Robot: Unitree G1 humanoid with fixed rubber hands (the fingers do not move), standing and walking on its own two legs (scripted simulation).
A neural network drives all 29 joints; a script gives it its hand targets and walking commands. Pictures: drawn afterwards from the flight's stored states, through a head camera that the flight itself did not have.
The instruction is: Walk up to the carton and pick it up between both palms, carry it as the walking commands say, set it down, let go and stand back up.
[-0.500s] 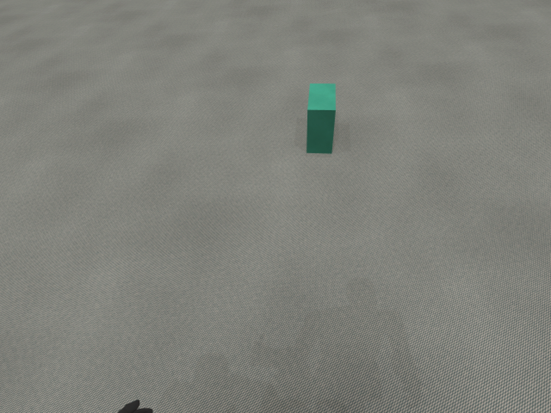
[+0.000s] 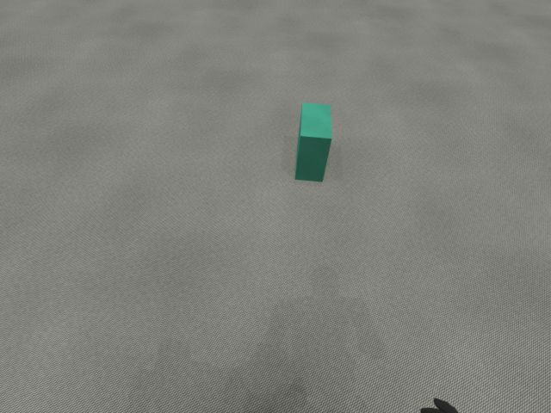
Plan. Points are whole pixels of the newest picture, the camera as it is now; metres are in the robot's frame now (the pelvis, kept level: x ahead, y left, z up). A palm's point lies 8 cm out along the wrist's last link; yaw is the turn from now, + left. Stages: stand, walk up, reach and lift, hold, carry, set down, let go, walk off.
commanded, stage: walk up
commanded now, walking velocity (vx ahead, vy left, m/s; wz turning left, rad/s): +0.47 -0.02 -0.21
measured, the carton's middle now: (312, 142) +1.45 -0.14 -0.63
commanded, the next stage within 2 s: none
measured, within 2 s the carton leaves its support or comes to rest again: neither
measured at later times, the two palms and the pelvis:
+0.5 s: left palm (197, 310) +0.32 +0.17 -0.13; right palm (457, 354) +0.27 -0.30 -0.14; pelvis +0.26 -0.07 +0.00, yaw -1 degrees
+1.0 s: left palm (185, 226) +0.52 +0.24 -0.15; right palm (409, 237) +0.49 -0.25 -0.10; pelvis +0.50 +0.00 +0.01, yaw -1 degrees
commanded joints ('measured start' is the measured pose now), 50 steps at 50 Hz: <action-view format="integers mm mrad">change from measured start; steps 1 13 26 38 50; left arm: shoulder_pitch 60 -285 -42 108 30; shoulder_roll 14 -27 76 125 -8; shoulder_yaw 12 9 -3 17 -10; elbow -14 12 36 78 50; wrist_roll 14 -1 -11 -15 3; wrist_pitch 7 9 -54 -26 36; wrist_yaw -15 -28 12 13 -17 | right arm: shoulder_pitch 73 263 235 -77 240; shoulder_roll -63 -84 34 -41 -56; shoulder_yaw -22 -33 -23 -23 -3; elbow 18 199 89 -55 104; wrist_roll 1 -4 -3 1 13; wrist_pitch -32 -27 52 33 -39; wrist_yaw -8 -35 -16 15 -26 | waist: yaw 0 -94 -40 -22 -21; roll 190 171 11 -72 216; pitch -36 112 -38 70 -27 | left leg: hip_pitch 142 262 -251 -96 192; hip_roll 248 266 143 66 276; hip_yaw -218 -92 -188 -55 -239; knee -273 -327 633 51 -227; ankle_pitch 343 325 -16 25 591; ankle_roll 21 39 -86 -128 0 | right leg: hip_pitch -163 -149 221 236 -231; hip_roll -74 -40 -310 -239 -77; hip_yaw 4 -125 97 -14 -39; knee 7 -557 -959 -956 -25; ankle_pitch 82 205 266 136 152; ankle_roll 19 29 -123 -116 50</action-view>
